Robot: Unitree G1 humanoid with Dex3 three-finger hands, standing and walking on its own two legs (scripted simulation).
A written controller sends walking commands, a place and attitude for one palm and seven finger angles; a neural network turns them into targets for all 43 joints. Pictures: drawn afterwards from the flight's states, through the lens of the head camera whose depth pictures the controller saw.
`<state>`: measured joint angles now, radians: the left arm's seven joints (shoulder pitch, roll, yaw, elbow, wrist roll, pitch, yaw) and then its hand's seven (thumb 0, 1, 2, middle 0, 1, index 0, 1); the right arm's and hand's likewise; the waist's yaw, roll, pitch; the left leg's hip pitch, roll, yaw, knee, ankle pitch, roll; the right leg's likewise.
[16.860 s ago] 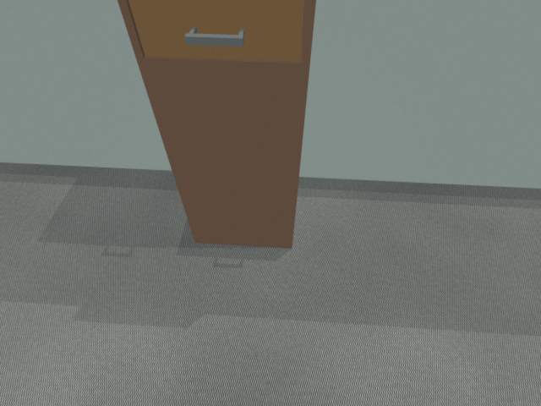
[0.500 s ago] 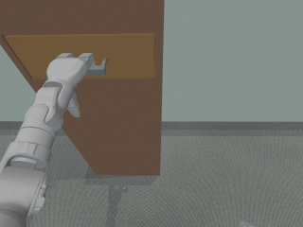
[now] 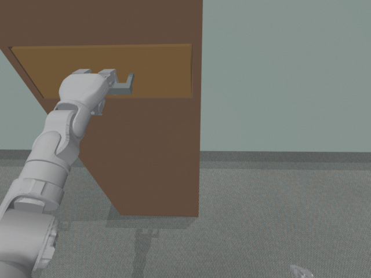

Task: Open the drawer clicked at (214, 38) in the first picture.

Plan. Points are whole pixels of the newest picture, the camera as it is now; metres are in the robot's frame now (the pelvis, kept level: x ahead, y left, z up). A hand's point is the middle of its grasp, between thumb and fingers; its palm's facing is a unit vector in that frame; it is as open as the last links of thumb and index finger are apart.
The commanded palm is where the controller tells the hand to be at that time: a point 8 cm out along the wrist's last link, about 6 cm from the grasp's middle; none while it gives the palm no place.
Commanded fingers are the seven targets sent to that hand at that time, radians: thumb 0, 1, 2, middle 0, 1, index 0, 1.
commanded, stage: close the thumb around the handle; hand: left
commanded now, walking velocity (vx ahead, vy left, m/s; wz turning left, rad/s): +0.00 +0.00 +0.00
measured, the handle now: (104, 83) +0.49 +0.20 +0.16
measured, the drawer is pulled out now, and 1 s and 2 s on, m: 0.00 0.08 0.20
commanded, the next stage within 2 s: pull the drawer open in 0.08 s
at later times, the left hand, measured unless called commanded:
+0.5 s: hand (94, 112) +0.43 +0.21 +0.14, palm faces +0.04 -0.04 -1.00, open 5.4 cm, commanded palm +0.38 +0.22 +0.19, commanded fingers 0.00 0.90 0.90 -0.40 -1.35 -0.40 -1.35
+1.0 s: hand (86, 134) +0.36 +0.21 +0.14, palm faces +0.06 -0.06 -1.00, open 5.4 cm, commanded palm +0.32 +0.22 +0.19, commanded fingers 0.00 0.90 0.90 -0.40 -1.35 -0.40 -1.35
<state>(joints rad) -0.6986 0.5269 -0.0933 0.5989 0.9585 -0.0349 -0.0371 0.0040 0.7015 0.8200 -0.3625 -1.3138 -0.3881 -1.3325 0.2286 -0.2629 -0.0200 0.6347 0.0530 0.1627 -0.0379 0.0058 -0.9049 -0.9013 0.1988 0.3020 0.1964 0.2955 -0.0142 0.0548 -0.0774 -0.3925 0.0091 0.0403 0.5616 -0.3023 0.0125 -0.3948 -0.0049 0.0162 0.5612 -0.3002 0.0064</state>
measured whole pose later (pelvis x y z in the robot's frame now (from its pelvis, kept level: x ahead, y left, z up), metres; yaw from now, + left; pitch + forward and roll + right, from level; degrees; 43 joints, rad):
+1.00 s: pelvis +0.01 +0.00 +0.00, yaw +0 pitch +4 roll +0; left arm -0.29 0.52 -0.08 0.09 0.90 0.07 -0.08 0.01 0.78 0.83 -0.31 -1.35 -0.39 -1.35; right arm 0.11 -0.26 0.01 0.59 0.05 0.16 -0.01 0.01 -0.91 -0.90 0.20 0.30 0.20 0.30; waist 0.04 0.08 -0.07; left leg -0.28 0.01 0.04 0.50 -0.30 0.01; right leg -0.28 -0.01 0.01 0.51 -0.30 0.00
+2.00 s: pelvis -0.01 -0.01 +0.01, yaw +1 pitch +0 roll +0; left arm 0.18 0.55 0.01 -0.32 0.83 0.02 -0.04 0.01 0.77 0.83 -0.32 -1.35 -0.40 -1.32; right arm 0.10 -0.26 0.03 0.60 0.02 0.11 0.00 0.01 -0.90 -0.90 0.20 0.30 0.19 0.30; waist 0.07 0.10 -0.03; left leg -0.22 0.01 0.03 0.49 -0.27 0.00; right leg -0.23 0.00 0.00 0.51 -0.28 0.00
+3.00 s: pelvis -0.01 -0.01 +0.00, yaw +0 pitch +0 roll -1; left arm 0.72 0.62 0.13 -0.68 0.77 -0.01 0.10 0.01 0.76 0.81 -0.33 -1.32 -0.40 -1.32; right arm 0.12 -0.27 0.04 0.53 0.03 0.11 0.01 0.01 -0.90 -0.90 0.20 0.30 0.20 0.30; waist 0.09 0.11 -0.05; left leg -0.26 0.03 0.03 0.58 -0.32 0.00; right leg -0.25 0.01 0.01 0.55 -0.30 0.00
